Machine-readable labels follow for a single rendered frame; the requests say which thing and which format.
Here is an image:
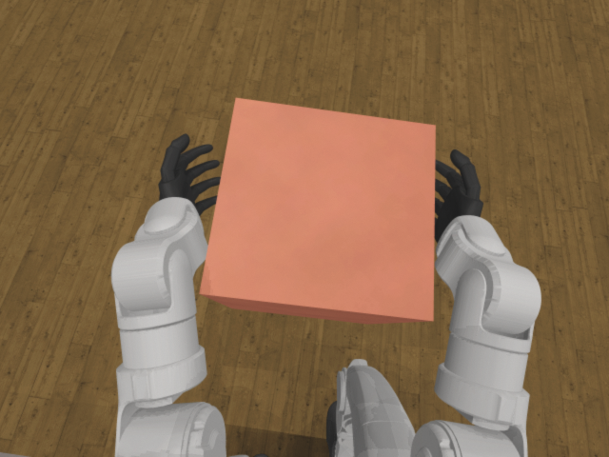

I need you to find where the robot left forearm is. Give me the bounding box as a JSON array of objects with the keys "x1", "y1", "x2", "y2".
[{"x1": 111, "y1": 197, "x2": 208, "y2": 457}]

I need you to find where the right robot upper arm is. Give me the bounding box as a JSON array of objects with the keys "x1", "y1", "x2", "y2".
[{"x1": 410, "y1": 420, "x2": 520, "y2": 457}]

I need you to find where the right robot thigh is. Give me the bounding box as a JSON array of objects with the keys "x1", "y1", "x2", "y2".
[{"x1": 337, "y1": 366, "x2": 416, "y2": 457}]

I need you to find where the right robot hand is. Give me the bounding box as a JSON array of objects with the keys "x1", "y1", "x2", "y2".
[{"x1": 435, "y1": 149, "x2": 483, "y2": 243}]

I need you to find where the carton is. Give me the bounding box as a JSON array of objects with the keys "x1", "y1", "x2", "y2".
[{"x1": 199, "y1": 98, "x2": 436, "y2": 324}]

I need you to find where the robot right forearm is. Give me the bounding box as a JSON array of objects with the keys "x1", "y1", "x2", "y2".
[{"x1": 434, "y1": 215, "x2": 541, "y2": 457}]

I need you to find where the left robot hand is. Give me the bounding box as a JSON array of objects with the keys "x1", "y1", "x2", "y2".
[{"x1": 158, "y1": 133, "x2": 221, "y2": 216}]

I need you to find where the left robot upper arm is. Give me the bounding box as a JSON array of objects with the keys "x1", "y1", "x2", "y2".
[{"x1": 117, "y1": 402, "x2": 226, "y2": 457}]

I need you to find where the right robot shin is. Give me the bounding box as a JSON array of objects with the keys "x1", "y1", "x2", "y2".
[{"x1": 335, "y1": 359, "x2": 367, "y2": 457}]

